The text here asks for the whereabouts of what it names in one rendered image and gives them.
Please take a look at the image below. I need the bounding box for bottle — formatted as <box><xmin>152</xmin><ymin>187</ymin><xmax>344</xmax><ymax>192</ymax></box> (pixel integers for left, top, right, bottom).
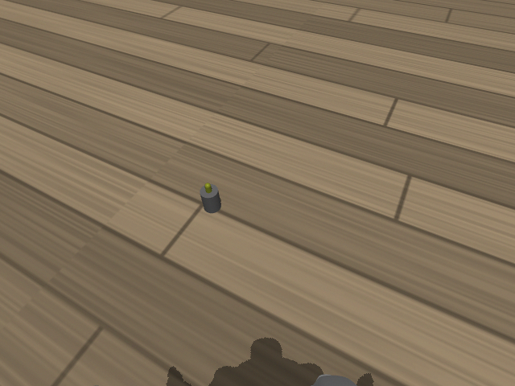
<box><xmin>200</xmin><ymin>183</ymin><xmax>221</xmax><ymax>213</ymax></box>

